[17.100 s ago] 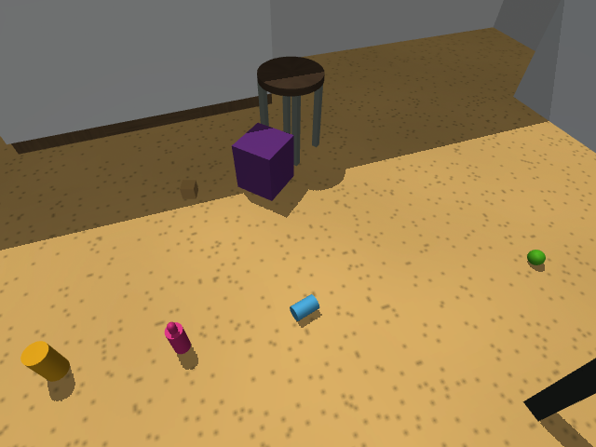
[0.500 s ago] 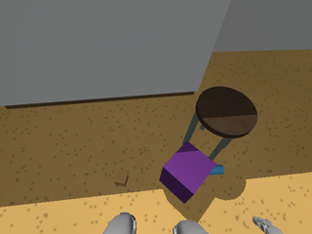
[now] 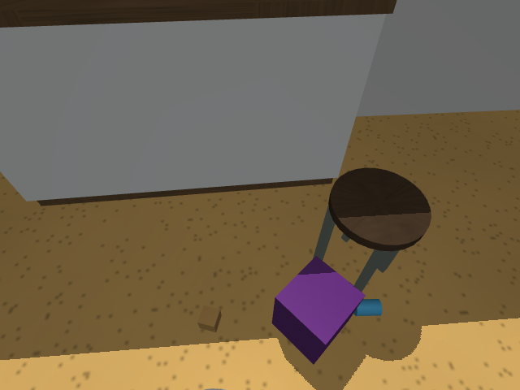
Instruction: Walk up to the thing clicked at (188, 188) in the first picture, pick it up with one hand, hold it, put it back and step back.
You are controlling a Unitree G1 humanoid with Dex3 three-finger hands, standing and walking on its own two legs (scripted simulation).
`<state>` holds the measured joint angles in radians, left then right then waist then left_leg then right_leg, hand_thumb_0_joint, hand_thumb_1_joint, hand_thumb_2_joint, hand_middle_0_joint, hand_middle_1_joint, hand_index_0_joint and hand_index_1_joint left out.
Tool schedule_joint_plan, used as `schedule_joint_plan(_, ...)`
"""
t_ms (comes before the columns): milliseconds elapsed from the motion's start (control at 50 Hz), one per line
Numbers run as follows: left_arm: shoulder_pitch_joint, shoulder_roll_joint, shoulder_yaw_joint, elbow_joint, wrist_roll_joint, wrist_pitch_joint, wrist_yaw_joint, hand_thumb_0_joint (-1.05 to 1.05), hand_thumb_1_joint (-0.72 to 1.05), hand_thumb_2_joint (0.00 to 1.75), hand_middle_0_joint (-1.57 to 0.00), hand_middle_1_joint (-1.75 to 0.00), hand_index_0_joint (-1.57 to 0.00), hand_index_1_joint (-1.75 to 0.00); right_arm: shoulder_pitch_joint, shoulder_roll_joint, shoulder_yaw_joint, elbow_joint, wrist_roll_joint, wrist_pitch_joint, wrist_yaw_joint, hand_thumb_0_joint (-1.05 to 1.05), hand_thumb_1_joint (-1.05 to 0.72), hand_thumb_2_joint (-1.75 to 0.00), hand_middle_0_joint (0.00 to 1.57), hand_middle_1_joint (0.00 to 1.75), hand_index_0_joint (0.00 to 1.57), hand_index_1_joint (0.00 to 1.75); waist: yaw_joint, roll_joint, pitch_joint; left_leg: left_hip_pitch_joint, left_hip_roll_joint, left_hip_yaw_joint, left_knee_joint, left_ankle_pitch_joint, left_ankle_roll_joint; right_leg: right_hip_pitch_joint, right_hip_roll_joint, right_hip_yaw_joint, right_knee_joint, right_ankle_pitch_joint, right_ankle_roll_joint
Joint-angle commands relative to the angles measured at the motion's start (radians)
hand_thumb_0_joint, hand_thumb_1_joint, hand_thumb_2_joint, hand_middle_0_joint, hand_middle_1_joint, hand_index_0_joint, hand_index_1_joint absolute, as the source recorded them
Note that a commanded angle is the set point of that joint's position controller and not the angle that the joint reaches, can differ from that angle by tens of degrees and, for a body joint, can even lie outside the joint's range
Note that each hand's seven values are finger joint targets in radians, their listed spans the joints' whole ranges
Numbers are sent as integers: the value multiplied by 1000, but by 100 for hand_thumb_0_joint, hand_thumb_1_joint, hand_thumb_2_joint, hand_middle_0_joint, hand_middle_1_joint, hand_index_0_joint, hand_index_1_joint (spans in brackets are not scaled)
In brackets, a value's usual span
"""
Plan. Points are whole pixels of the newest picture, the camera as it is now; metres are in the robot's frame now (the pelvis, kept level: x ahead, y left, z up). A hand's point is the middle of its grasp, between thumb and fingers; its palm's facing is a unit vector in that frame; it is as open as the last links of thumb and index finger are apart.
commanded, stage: walk up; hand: left
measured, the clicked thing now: (209, 318) +0.46 +0.21 -0.73
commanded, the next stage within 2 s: none
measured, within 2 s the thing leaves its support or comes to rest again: neither
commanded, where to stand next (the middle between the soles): +0.10 -0.02 m, yaw +1 degrees
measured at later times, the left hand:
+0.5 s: hand out of the picture +0.13 +0.28 -0.15, palm faces +0.02 -0.92 -0.39, open 7.4 cm
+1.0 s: hand out of the picture +0.04 +0.28 -0.14, palm faces +0.10 -0.93 -0.35, open 7.4 cm
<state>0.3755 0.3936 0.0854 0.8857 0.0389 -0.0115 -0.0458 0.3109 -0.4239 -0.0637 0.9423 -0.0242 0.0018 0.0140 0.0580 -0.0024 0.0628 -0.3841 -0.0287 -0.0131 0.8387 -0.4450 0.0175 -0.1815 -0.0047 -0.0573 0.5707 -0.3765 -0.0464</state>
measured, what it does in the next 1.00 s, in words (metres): steps on the spot: left foot, then right foot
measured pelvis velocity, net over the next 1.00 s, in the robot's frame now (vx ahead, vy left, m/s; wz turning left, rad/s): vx -0.02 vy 0.00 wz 0.12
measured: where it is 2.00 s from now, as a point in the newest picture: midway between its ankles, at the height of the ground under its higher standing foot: outside the picture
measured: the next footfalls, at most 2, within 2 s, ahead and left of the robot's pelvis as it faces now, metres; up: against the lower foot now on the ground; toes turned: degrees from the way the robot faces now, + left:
left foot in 0.10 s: +0.10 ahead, +0.13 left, +0.00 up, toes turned +2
right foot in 0.54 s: +0.14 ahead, -0.11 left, +0.00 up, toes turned +1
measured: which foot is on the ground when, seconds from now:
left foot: up 0.00-0.08, down 0.10-0.56, up 0.58-0.86, down 0.88-1.00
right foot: down 0.00-0.14, up 0.16-0.52, down 0.54-0.90, up 0.92-1.00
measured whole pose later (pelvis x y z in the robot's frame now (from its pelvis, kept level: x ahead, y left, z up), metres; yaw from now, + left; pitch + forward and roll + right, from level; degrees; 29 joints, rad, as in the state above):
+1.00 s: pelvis -0.02 +0.00 +0.00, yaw +7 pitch -4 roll +0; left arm 0.26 0.40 0.07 0.90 0.02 0.04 -0.03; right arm 0.39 -0.39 -0.05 0.97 -0.05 -0.01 0.01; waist -0.04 -0.04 0.00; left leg -0.10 -0.02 0.00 0.53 -0.38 0.06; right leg -0.52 0.01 0.04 0.94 -0.38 -0.01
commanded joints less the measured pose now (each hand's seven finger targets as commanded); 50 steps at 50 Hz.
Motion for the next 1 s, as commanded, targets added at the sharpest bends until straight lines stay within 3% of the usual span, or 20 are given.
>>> schedule_joint_plan(0, 74, 285, 66, -68, -12, -52, 20, 0, 90, 90, -20, -30, -20, -30, -191, -165, -35, -189, -3, -70, 21, 0, -90, -90, 20, 30, 20, 30, 46, -98, 35, -261, 61, -30, -171, -30, 20, 281, -348, 392, -223, 201, -203)
schedule_joint_plan(80, -70, 254, 28, -124, -29, -41, 14, 0, 90, 90, -20, -30, -20, -30, 49, -164, -59, -119, 15, -88, 12, 0, -90, -90, 20, 30, 20, 30, -103, -78, -36, 298, -25, 75, -395, 283, 33, -77, -173, 90, 17, 426, -90)
schedule_joint_plan(100, -85, 207, 19, -142, -28, -37, 12, 0, 90, 90, -20, -30, -20, -30, 187, -221, -87, -86, 13, -95, -4, 0, -90, -90, 20, 30, 20, 30, -169, 22, -119, 528, 46, -64, -425, 255, 65, -237, -96, 15, 252, 354, -48)
schedule_joint_plan(120, -82, 137, 5, -166, -26, -31, 10, 0, 90, 90, -20, -30, -20, -30, 253, -323, -110, -88, -5, -100, -23, 0, -90, -90, 20, 30, 20, 30, -177, 223, -131, 638, 326, -530, -511, 161, 157, -513, 33, -9, 474, -90, 13)
schedule_joint_plan(140, -77, 230, 29, -154, -17, -11, 25, 0, 90, 90, -20, -30, -20, -30, 214, -356, -116, -118, 12, -98, -28, 0, -90, -90, 20, 30, 20, 30, -166, 86, -119, 527, 442, -681, -533, 86, 263, -501, -16, 121, 522, -205, 4)
schedule_joint_plan(160, -73, 265, 34, -139, -19, -5, 30, 0, 90, 90, -20, -30, -20, -30, 155, -344, -112, -130, 25, -95, -29, 0, -90, -90, 20, 30, 20, 30, -130, 40, -31, 401, 476, -670, -551, 75, 311, -485, -68, 157, 553, -208, 1)
schedule_joint_plan(260, -13, 189, 23, -64, -42, 10, 23, 0, 90, 90, -20, -30, -20, -30, -13, -204, -35, -155, 31, -110, -46, 0, -90, -90, 20, 30, 20, 30, -34, 34, 80, 105, 268, -184, -472, 665, 167, -283, -81, 163, 427, -6, 28)
schedule_joint_plan(340, -54, 175, 10, -61, -86, 17, 67, 0, 90, 90, -20, -30, -20, -30, -155, -198, -22, -203, 8, -39, -41, 0, -90, -90, 20, 30, 20, 30, -37, 279, 88, -17, 228, -46, -411, 1093, 215, -186, -11, 55, 437, 10, 61)
schedule_joint_plan(500, -90, 211, 22, -52, -37, -1, 89, 0, 90, 90, -20, -30, -20, -30, -162, -173, -32, -219, 46, 45, -27, 0, -90, -90, 20, 30, 20, 30, -27, 69, -167, 142, 124, -53, -55, 601, 100, -19, 8, 19, -104, 319, 37)
schedule_joint_plan(540, -154, 299, 49, -100, -15, -11, 87, 0, 90, 90, -20, -30, -20, -30, -67, -71, 3, -201, 65, 47, -33, 0, -90, -90, 20, 30, 20, 30, -45, -261, -187, -116, -63, -38, 226, -133, 10, 122, -341, 421, -100, 827, -99)
schedule_joint_plan(560, -215, 312, 44, -134, -13, -2, 84, 0, 90, 90, -20, -30, -20, -30, -47, -126, -17, -184, 55, 59, -58, 0, -90, -90, 20, 30, 20, 30, -40, -224, -170, -90, -67, -111, 378, -254, 5, 21, -413, 460, -99, 913, -243)
schedule_joint_plan(580, -208, 315, 47, -143, -16, 0, 87, 0, 90, 90, -20, -30, -20, -30, -64, -159, -31, -181, 45, 62, -67, 0, -90, -90, 20, 30, 20, 30, -31, -233, -176, -65, -48, -124, 444, -239, 4, -37, -430, 515, -99, 871, -276)
schedule_joint_plan(640, -276, 245, 36, -156, -11, 11, 92, 0, 90, 90, -20, -30, -20, -30, -69, -193, -47, -153, 51, 67, -58, 0, -90, -90, 20, 30, 20, 30, -53, -171, -143, -95, -91, -162, 578, -99, -20, -89, -275, 304, -83, 688, -183)
schedule_joint_plan(700, -247, 183, 27, -151, 4, 4, 86, 0, 90, 90, -20, -30, -20, -30, -22, -184, -29, -111, 41, 33, -45, 0, -90, -90, 20, 30, 20, 30, -22, -152, -248, -95, -59, -103, 355, -10, -39, 63, -187, 263, -136, -1, -145)
schedule_joint_plan(760, -204, 233, 56, -156, 30, 12, 54, 0, 90, 90, -20, -30, -20, -30, -20, -201, -27, -88, 19, -6, -25, 0, -90, -90, 20, 30, 20, 30, 14, -304, -243, -91, -40, 46, 26, -147, -55, 143, -214, 306, -212, -294, -168)
schedule_joint_plan(800, -192, 271, 72, -149, 26, 24, 34, 0, 90, 90, -20, -30, -20, -30, 43, -199, -29, -71, 10, -26, -18, 0, -90, -90, 20, 30, 20, 30, -17, -314, -186, 60, -7, 42, -244, -197, -2, 36, -248, 319, -205, -298, -164)
schedule_joint_plan(840, -176, 256, 58, -129, 15, 39, 29, 0, 90, 90, -20, -30, -20, -30, 138, -172, -45, -17, -12, -35, -13, 0, -90, -90, 20, 30, 20, 30, -92, -117, -111, 345, -39, 79, -539, 25, 32, -207, -149, 176, -45, -336, -51)
schedule_joint_plan(880, -218, 136, 28, -159, -14, 28, 41, 0, 90, 90, -20, -30, -20, -30, 31, -304, -71, -73, -57, -35, -20, 0, -90, -90, 20, 30, 20, 30, -86, 260, 101, 332, 349, -640, -705, -486, 138, -765, 82, 52, 444, -217, 39)
schedule_joint_plan(900, -315, 245, 55, -149, -2, 13, 44, 0, 90, 90, -20, -30, -20, -30, -3, -350, -75, -90, -30, -35, -15, 0, -90, -90, 20, 30, 20, 30, -126, 173, 228, 62, 461, -729, -797, -702, 221, -702, -24, 201, 415, -133, 41)
schedule_joint_plan(980, -149, 200, 41, -53, -25, -12, 2, 0, 90, 90, -20, -30, -20, -30, -116, -216, -36, -112, -23, -85, -12, 0, -90, -90, 20, 30, 20, 30, -37, 118, 200, 137, 232, -242, -677, -154, 159, -497, 2, 157, 394, 92, 37)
